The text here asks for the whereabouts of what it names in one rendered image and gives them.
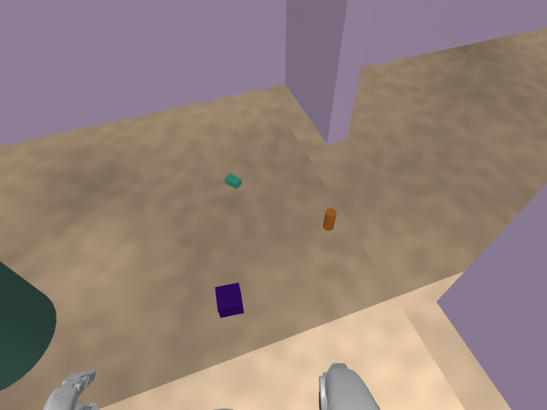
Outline left robot hand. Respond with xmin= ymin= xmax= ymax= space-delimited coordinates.
xmin=43 ymin=370 xmax=99 ymax=410

